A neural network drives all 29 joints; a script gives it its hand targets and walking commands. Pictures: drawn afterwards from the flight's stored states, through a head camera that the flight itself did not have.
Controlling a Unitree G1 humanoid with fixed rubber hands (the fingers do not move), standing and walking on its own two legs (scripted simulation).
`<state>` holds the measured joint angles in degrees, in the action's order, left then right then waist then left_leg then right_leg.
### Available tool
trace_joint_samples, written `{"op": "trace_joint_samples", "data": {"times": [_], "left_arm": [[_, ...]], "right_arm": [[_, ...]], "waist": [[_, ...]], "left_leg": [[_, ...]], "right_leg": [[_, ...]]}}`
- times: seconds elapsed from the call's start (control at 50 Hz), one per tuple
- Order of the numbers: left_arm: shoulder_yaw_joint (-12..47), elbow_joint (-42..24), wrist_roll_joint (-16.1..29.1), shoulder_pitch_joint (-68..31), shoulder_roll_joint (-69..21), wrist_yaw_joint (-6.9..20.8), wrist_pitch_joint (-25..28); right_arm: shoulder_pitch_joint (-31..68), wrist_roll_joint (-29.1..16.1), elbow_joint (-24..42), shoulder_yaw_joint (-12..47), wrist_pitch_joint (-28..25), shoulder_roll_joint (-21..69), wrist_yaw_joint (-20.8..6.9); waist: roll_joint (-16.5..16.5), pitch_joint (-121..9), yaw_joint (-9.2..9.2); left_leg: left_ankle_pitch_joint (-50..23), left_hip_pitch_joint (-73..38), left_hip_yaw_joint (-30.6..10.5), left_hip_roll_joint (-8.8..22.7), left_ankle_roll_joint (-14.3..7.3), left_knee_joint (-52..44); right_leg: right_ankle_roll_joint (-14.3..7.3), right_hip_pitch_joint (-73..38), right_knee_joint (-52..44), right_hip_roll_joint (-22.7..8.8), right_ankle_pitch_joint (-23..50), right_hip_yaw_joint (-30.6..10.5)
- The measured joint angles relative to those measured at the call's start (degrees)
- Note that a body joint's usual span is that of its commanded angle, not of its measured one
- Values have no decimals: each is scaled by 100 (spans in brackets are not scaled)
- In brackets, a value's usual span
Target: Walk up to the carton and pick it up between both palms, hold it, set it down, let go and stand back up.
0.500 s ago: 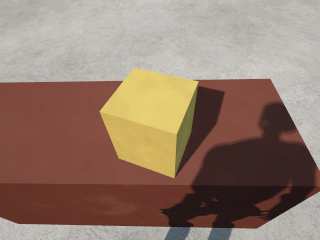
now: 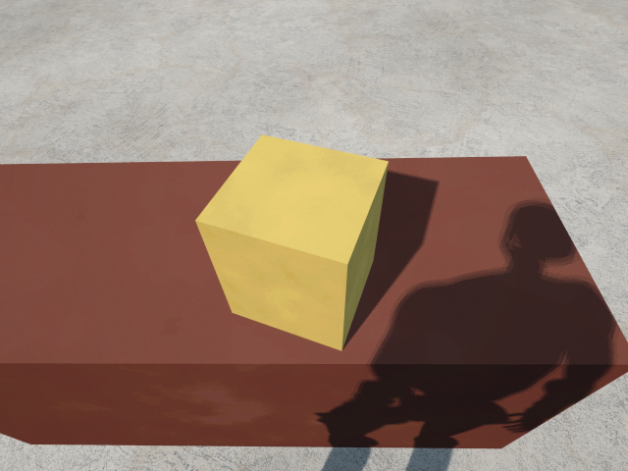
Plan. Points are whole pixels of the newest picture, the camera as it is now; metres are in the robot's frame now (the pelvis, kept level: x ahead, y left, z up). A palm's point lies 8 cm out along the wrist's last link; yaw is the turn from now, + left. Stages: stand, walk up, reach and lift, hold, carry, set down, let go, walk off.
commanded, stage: stand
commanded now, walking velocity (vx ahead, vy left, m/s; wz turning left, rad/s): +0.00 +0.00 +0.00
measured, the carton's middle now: (302, 244) +0.45 +0.04 -0.02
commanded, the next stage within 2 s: none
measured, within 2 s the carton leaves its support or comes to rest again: neither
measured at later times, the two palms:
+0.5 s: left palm out of the picture -0.02 +0.23 -0.14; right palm out of the picture -0.01 -0.22 -0.15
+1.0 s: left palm out of the picture -0.03 +0.22 -0.14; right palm out of the picture -0.02 -0.21 -0.14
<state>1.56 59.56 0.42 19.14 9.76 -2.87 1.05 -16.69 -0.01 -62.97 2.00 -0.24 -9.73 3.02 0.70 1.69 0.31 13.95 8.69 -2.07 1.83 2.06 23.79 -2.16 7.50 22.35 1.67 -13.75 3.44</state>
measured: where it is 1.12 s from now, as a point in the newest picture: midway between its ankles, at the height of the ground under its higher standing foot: outside the picture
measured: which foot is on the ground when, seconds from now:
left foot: down 0.00-1.00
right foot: down 0.00-1.00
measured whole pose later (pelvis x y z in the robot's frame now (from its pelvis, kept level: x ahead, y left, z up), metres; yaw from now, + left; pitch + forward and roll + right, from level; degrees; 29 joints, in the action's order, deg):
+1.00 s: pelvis +0.00 +0.01 +0.00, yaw -1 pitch -1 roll +0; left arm 1.5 62.4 0.4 19.5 8.9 -3.0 1.2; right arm -17.8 -0.1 -64.6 1.8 -0.4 -8.5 3.1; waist 0.0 1.6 0.4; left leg 13.4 8.7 -1.4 1.5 1.6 23.3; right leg -1.7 7.8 22.1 1.3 -13.1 2.8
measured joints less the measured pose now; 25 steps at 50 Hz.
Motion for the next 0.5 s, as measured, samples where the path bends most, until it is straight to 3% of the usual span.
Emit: {"op": "trace_joint_samples", "data": {"times": [0.5], "left_arm": [[3, 155, 1, 41, -50, -12, 15]], "right_arm": [[-76, -4, -88, -13, -17, 67, 4]], "waist": [[-38, -32, 1]], "left_leg": [[-21, -13, 41, -12, -23, -35]], "right_leg": [[25, 3, -27, -13, 29, -41]]}}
